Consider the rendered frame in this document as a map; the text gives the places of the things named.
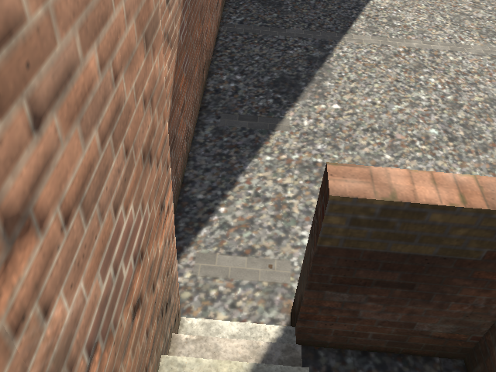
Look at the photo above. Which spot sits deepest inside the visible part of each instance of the stairs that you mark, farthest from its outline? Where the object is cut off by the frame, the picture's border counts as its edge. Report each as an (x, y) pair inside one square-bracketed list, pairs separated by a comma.
[(207, 345)]

